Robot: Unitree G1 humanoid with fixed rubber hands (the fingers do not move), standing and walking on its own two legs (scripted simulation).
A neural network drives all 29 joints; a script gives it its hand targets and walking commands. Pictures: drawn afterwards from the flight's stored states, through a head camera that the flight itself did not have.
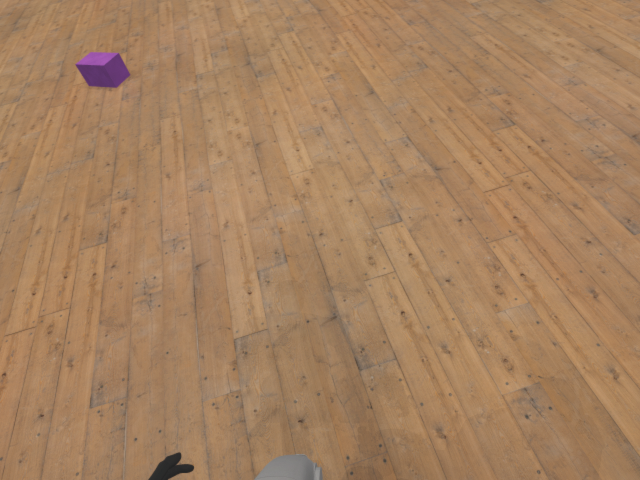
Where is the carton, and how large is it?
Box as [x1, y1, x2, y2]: [75, 52, 129, 87]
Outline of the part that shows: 75,64 89,85 116,87 129,75 118,53 90,52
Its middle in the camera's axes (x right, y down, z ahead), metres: -1.50 -1.18 +2.66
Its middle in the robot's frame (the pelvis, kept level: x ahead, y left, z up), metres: +2.67 +1.59 -0.68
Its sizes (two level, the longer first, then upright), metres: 0.241 0.166 0.156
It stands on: the floor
